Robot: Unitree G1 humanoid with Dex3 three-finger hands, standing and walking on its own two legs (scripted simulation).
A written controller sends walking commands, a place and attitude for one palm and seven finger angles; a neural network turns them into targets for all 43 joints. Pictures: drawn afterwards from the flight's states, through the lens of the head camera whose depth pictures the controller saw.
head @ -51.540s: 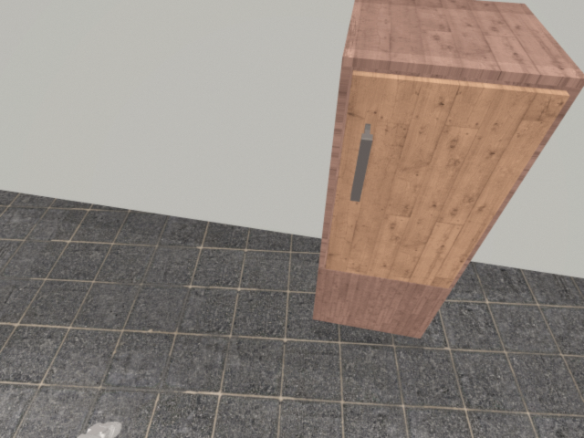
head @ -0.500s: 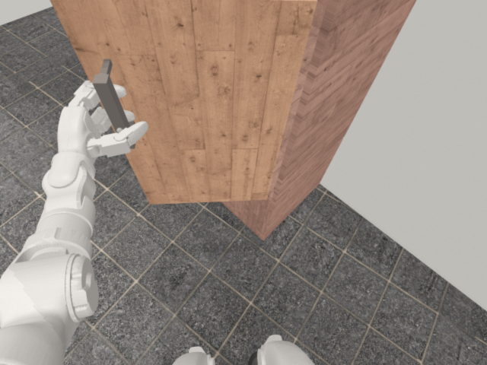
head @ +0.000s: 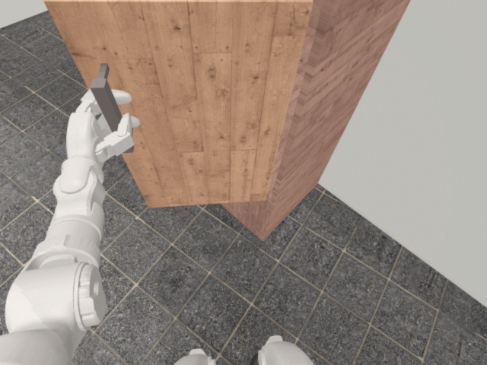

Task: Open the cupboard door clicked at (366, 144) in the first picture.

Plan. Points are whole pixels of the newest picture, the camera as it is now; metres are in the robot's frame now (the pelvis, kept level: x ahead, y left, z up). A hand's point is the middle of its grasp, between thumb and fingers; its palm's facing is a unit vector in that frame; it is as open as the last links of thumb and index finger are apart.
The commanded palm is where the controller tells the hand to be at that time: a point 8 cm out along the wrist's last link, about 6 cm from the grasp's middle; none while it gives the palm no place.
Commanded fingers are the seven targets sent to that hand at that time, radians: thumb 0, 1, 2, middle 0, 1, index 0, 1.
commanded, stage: pull the door open along its arc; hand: left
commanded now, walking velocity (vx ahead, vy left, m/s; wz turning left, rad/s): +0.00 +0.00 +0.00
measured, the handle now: (116, 111) +0.53 +0.19 +0.08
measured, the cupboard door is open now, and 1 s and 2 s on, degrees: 48 96 92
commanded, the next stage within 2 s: open thumb and fingers to let go in 0.94 s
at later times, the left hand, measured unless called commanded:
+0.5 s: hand (167, 218) +0.32 +0.09 +0.08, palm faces +0.15 -0.99 +0.08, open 6.2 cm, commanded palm +0.27 +0.18 +0.08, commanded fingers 0.00 0.90 0.90 -0.40 -1.35 -0.40 -1.35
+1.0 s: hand (222, 250) +0.27 +0.02 +0.08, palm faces +0.35 -0.94 -0.04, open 6.1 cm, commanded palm +0.22 +0.06 +0.08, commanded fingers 0.00 0.90 0.90 -0.40 -1.35 -0.40 -1.35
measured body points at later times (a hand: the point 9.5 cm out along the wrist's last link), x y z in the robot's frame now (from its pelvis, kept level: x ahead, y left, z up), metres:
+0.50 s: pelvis +0.01 -0.01 +0.02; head +0.05 -0.02 +0.46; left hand +0.31 +0.15 +0.08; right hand +0.18 -0.24 -0.07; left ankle -0.02 +0.07 -0.69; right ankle +0.02 -0.09 -0.69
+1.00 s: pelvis +0.03 -0.07 +0.02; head +0.04 -0.10 +0.47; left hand +0.25 +0.07 +0.09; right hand +0.20 -0.28 -0.08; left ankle -0.02 +0.07 -0.69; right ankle +0.02 -0.10 -0.69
